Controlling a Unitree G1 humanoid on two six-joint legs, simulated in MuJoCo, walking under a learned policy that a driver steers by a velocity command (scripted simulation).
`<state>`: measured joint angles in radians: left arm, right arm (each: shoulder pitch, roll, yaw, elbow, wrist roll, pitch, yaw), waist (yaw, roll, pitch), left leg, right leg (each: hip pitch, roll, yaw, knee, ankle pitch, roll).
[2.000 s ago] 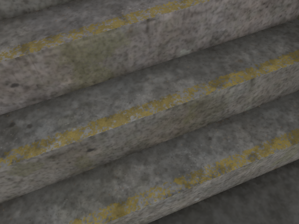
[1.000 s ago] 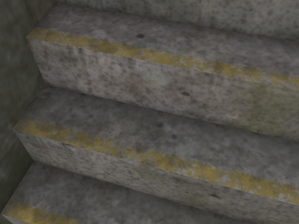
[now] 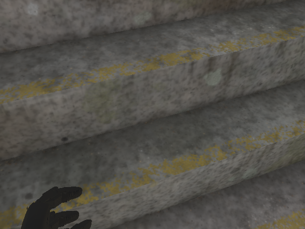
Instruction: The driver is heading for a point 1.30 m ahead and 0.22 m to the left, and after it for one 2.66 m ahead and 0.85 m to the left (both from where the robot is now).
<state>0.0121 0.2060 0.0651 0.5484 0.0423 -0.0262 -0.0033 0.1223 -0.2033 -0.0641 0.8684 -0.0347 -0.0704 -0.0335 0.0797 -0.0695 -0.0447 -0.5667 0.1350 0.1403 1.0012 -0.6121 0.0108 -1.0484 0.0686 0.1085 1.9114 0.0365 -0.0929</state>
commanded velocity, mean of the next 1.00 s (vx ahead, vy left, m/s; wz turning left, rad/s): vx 1.00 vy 0.00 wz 0.26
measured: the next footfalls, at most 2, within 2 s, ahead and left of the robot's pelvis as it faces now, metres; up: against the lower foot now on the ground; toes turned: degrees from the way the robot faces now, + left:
right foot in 0.28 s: +0.21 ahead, -0.22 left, -0.01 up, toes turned -17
left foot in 0.94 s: +0.38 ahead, +0.01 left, +0.22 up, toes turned +7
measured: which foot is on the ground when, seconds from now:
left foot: down 0.00-0.28, up 0.30-0.92, down 0.94-1.00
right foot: up 0.00-0.26, down 0.28-0.86, up 0.88-1.00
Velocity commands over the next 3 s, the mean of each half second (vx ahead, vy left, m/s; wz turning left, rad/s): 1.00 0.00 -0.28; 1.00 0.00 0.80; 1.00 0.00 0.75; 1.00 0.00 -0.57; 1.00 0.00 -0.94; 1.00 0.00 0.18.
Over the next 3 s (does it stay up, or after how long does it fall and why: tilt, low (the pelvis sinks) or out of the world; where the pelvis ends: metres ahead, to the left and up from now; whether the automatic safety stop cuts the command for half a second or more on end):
stays up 0.44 -0.13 0.29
